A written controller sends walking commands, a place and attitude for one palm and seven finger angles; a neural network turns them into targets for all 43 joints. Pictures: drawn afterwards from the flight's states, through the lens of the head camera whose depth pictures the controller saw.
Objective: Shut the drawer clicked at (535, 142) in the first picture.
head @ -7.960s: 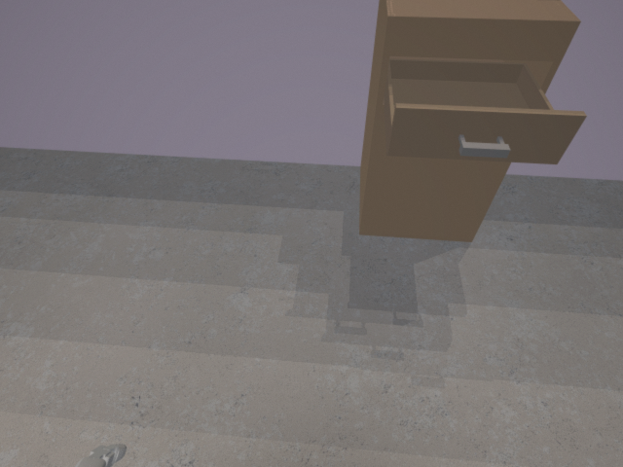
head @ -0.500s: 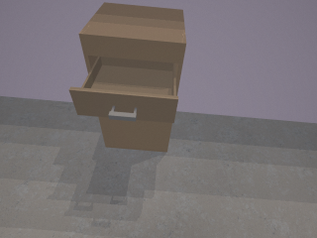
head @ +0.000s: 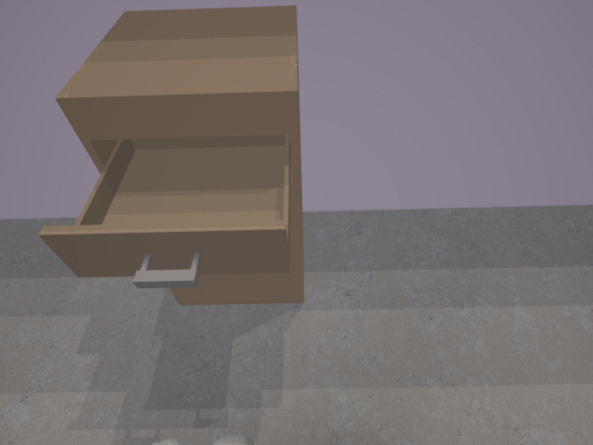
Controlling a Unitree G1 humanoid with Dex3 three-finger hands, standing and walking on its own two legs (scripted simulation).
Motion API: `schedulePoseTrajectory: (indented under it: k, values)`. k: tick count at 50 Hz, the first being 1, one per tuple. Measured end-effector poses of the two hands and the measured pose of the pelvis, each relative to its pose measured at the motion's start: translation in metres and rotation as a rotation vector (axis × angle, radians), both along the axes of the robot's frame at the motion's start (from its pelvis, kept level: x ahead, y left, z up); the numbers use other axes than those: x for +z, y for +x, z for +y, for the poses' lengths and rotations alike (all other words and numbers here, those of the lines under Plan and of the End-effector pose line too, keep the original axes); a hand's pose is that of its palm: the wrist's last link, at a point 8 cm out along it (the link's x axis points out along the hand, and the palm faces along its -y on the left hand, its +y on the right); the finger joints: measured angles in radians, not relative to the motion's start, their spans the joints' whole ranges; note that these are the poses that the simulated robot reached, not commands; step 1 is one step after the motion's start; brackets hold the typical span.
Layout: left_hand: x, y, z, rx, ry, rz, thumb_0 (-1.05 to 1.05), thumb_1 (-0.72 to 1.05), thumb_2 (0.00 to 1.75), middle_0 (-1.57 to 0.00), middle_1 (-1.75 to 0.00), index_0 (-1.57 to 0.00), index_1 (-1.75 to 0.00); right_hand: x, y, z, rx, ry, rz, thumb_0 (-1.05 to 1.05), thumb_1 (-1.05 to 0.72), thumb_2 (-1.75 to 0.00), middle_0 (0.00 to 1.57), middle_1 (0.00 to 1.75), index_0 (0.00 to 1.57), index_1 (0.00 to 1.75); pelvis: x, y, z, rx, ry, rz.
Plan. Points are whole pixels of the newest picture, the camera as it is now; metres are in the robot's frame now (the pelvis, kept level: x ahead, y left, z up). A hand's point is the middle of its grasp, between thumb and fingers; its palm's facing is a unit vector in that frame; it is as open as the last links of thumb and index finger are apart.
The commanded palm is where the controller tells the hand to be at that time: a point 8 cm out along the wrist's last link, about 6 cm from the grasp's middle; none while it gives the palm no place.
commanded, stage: come to a stop and stand still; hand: left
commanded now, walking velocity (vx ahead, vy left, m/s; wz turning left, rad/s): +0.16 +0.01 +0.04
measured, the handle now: (169, 269) +0.42 +0.25 -0.07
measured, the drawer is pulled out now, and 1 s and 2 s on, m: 0.26 0.26 0.26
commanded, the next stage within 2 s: none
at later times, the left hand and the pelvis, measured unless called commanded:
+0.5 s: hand out of the picture +0.05 +0.18 -0.17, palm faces +0.06 -0.97 -0.23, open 7.3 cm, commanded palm none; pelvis +0.05 +0.00 +0.00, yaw -2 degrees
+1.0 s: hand out of the picture +0.05 +0.17 -0.16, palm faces +0.05 -0.98 -0.21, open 7.2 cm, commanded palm none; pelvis +0.02 -0.01 +0.01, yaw -1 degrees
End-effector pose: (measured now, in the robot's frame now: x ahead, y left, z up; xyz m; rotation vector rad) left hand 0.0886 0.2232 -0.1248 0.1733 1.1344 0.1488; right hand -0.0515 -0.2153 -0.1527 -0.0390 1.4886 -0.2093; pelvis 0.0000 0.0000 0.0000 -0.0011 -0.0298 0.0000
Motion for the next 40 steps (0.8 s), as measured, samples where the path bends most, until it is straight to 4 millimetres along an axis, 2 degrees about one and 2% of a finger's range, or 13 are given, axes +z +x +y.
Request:
schedulePoseTrajectory:
  k: [5,9,12,17,22,28,34,40]
  values:
    - [0.003,-0.010,0.006,0.036,0.010,0.071,-0.02,0.95,0.89,-0.20,-0.30,-0.20,-0.30,0.013,0.091,-0.013,0.060,-0.029,-0.169,0.00,-0.91,-0.90,0.19,0.30,0.20,0.30,0.009,0.025,-0.004,0.001,-0.005,0.015]
    - [-0.004,-0.023,0.006,0.068,-0.016,0.145,-0.01,0.94,0.89,-0.20,-0.30,-0.20,-0.30,0.020,0.144,-0.015,0.106,-0.061,-0.239,0.00,-0.93,-0.90,0.19,0.30,0.20,0.30,0.010,0.045,0.001,-0.008,-0.014,0.011]
    - [-0.015,-0.032,0.006,0.094,-0.044,0.205,-0.01,0.93,0.89,-0.20,-0.30,-0.20,-0.30,0.020,0.172,-0.008,0.131,-0.075,-0.272,0.00,-0.92,-0.90,0.19,0.30,0.20,0.30,0.004,0.059,0.009,-0.012,-0.035,0.000]
    - [-0.021,-0.042,0.002,0.113,-0.070,0.280,0.00,0.92,0.89,-0.20,-0.30,-0.20,-0.30,0.025,0.196,0.010,0.148,-0.068,-0.277,0.00,-0.92,-0.90,0.20,0.30,0.20,0.30,0.006,0.068,0.013,-0.021,0.002,-0.006]
    - [-0.019,-0.047,0.005,0.101,-0.043,0.311,0.00,0.91,0.89,-0.20,-0.30,-0.20,-0.30,0.017,0.201,0.014,0.136,-0.039,-0.278,0.00,-0.91,-0.90,0.20,0.30,0.20,0.30,0.003,0.061,0.010,-0.035,0.030,0.005]
    - [-0.007,-0.051,0.005,0.094,0.037,0.281,0.00,0.91,0.89,-0.20,-0.30,-0.20,-0.30,0.001,0.187,-0.005,0.100,-0.003,-0.266,-0.01,-0.91,-0.90,0.20,0.30,0.20,0.30,-0.002,0.050,-0.005,-0.029,0.030,0.007]
    - [0.002,-0.046,-0.004,0.075,0.045,0.241,0.00,0.91,0.89,-0.20,-0.30,-0.20,-0.30,0.004,0.155,-0.023,0.073,-0.009,-0.208,0.00,-0.91,-0.90,0.20,0.30,0.20,0.30,0.006,0.045,-0.014,-0.024,0.033,0.013]
    - [-0.005,-0.033,-0.011,0.064,0.016,0.180,0.00,0.92,0.89,-0.20,-0.30,-0.20,-0.30,0.003,0.110,-0.025,0.073,-0.030,-0.134,0.00,-0.91,-0.90,0.20,0.30,0.20,0.30,0.004,0.036,-0.016,-0.008,0.006,0.015]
